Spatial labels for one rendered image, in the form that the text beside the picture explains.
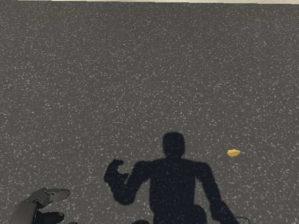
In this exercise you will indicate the robot left hand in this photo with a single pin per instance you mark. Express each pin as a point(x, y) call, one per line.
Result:
point(26, 212)

